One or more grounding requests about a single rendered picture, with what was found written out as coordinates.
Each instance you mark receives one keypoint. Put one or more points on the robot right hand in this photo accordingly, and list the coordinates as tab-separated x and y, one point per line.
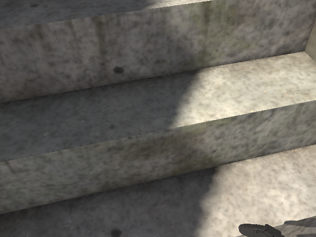
257	230

